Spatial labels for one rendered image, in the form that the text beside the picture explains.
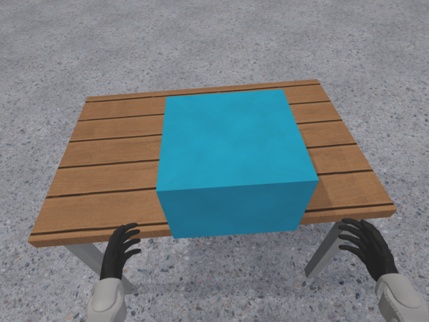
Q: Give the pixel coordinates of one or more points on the carton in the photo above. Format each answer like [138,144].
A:
[233,163]

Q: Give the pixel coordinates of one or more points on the robot left forearm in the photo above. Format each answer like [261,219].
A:
[107,302]

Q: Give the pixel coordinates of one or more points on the robot left hand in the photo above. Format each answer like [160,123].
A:
[115,256]

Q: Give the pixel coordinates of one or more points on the table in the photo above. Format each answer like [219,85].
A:
[108,174]

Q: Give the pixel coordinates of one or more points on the robot right forearm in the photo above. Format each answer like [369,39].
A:
[399,301]

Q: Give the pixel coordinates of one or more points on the robot right hand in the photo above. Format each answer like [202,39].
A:
[373,252]

